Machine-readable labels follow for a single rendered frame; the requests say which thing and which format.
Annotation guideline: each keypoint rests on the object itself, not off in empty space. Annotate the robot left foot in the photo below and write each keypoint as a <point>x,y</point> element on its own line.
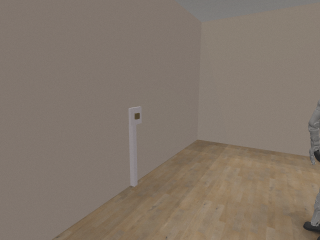
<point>308,226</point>

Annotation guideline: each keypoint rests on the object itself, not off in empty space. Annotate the robot left shin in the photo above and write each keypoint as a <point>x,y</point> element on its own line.
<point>316,215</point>

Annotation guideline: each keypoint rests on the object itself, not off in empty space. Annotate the robot left upper arm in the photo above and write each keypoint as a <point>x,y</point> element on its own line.
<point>314,120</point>

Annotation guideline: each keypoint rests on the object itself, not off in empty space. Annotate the robot left forearm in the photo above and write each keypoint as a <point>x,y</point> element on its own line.
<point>314,136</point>

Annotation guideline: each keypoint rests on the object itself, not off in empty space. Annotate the robot left hand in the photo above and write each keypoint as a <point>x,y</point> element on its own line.
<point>311,153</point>

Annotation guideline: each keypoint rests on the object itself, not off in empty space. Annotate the button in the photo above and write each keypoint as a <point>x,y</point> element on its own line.
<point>137,116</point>

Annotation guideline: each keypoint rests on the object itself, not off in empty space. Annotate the panel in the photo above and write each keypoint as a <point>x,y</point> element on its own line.
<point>133,142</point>

